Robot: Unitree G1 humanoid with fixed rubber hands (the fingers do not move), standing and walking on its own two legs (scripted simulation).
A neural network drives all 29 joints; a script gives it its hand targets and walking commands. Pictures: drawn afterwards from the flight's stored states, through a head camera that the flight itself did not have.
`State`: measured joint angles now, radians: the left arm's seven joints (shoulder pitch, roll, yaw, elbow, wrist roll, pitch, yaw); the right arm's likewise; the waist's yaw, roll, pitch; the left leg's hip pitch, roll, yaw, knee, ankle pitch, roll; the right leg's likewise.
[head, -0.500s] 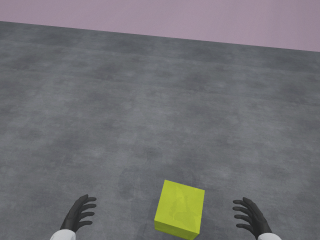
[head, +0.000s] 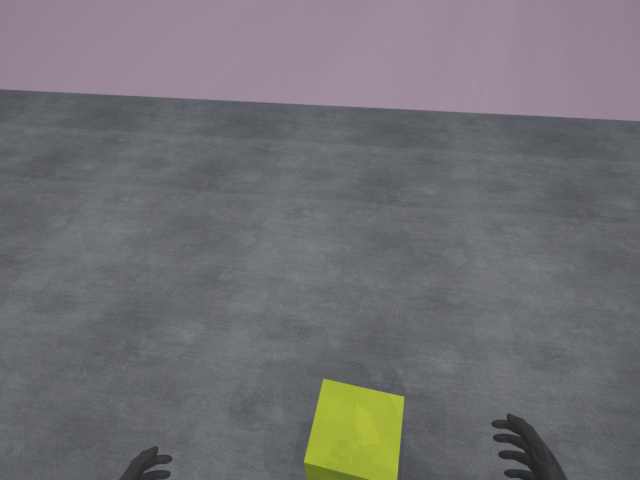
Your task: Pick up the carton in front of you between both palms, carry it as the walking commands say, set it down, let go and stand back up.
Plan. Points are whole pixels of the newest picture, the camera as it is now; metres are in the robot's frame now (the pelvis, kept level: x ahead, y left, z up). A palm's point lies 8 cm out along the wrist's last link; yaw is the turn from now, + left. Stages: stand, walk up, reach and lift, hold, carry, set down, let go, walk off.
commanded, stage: stand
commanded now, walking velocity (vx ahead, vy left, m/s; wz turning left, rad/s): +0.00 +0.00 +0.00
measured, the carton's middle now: (354, 443) +0.35 -0.06 -0.64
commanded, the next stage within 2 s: none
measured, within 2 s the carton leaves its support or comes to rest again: neither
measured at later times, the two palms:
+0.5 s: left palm out of the picture +0.15 +0.23 -0.12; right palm out of the picture +0.08 -0.29 -0.12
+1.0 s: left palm out of the picture +0.11 +0.23 -0.13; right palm out of the picture +0.01 -0.28 -0.14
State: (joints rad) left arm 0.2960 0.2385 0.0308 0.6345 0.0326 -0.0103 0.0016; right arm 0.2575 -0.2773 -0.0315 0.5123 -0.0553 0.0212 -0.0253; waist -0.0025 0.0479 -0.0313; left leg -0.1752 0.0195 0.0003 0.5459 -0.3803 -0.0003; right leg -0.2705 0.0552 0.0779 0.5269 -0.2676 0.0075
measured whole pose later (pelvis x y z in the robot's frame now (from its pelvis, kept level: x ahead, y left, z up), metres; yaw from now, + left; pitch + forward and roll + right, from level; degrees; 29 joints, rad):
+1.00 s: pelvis +0.03 -0.01 -0.01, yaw -8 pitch +2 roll +1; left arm 0.34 0.24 0.00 0.81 0.01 0.01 0.04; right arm 0.39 -0.28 0.00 0.81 -0.02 0.03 -0.06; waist -0.02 0.01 -0.04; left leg -0.15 0.05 0.14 0.60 -0.48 -0.02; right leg -0.36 0.11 0.19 0.71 -0.37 -0.02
